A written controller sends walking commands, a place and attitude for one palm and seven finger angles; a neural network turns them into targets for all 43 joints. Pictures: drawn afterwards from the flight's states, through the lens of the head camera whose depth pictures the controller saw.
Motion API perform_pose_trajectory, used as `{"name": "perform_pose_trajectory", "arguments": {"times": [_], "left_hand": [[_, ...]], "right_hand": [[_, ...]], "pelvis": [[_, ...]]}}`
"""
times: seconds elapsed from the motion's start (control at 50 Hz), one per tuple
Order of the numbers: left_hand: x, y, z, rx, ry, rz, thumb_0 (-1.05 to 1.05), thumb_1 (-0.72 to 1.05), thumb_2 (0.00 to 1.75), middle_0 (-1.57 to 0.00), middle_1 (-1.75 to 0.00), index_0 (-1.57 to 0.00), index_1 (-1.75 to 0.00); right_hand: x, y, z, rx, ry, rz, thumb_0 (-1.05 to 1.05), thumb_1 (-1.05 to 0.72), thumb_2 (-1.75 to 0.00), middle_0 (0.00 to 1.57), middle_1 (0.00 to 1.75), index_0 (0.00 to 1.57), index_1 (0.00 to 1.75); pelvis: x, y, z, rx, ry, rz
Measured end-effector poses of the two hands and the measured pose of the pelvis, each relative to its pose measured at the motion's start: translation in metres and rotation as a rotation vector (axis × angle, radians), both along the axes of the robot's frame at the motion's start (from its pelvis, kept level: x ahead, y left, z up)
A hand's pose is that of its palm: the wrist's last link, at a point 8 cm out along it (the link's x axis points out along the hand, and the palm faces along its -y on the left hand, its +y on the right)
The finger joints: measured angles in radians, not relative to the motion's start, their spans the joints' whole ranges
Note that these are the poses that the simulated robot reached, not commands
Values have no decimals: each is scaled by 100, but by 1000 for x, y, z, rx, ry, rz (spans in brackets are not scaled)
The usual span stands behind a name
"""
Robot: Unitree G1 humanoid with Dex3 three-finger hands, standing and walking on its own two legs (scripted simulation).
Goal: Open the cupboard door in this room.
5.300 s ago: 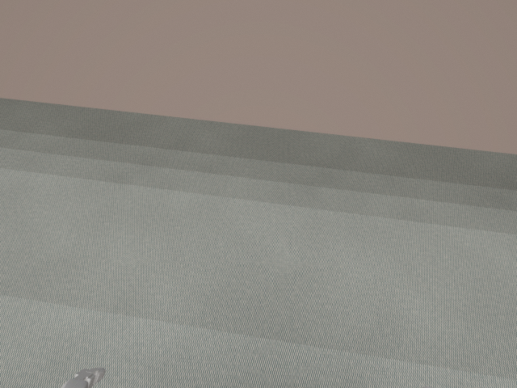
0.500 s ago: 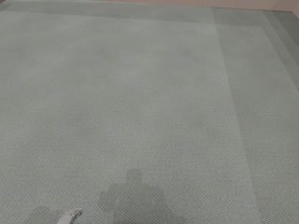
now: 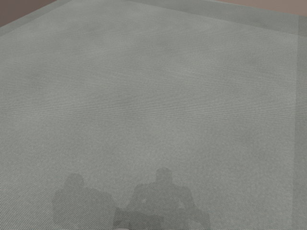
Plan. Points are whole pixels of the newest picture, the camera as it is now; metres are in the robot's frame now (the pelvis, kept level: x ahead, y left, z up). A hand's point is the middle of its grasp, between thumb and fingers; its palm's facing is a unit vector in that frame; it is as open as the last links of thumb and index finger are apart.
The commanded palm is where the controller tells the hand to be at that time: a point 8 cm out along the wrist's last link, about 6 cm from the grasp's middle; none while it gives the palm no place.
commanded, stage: turn or walk to find it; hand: left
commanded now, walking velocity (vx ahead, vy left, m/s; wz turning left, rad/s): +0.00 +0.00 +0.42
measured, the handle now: out of the picture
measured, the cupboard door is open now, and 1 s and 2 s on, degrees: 0 0 0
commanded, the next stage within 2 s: none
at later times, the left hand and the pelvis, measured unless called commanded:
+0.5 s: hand out of the picture +0.04 +0.23 -0.15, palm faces +0.20 -0.94 -0.26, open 7.4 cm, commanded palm none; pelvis -0.03 +0.01 +0.00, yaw +10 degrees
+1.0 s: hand out of the picture -0.12 +0.17 -0.17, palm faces +0.45 -0.86 -0.24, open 7.4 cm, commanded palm none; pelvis -0.07 -0.02 +0.00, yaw +25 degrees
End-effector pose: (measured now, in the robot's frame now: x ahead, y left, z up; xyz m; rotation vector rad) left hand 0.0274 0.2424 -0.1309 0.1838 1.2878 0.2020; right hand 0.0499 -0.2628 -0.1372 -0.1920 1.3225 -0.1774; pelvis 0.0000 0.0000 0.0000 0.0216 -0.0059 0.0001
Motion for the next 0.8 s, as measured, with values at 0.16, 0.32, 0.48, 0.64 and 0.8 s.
{"name": "perform_pose_trajectory", "arguments": {"times": [0.16,0.32,0.48,0.64,0.8], "left_hand": [[-56,48,-22,-14,113,109,0,90,90,-20,-29,-20,-30],[-38,60,-5,-6,0,133,0,91,90,-19,-29,-20,-30],[-5,38,11,29,-132,121,0,91,90,-19,-29,-20,-30],[-20,-4,27,76,-199,153,0,90,90,-20,-29,-20,-30],[-77,-30,25,54,-130,268,0,90,90,-20,-29,-20,-30]], "right_hand": [[59,51,20,-31,-167,136,0,-91,-90,20,30,19,30],[55,73,25,-1,-173,180,0,-90,-90,20,30,20,30],[15,50,2,40,-79,169,0,-90,-90,21,30,20,30],[-12,5,-22,69,25,184,0,-90,-90,20,30,20,30],[-14,-16,-13,47,77,256,0,-91,-90,20,30,19,30]], "pelvis": [[-7,30,-5,-25,-9,48],[-16,35,5,-41,-19,107],[-27,14,1,-19,-15,173],[-38,-20,-3,12,-24,260],[-46,-34,5,20,-27,340]]}}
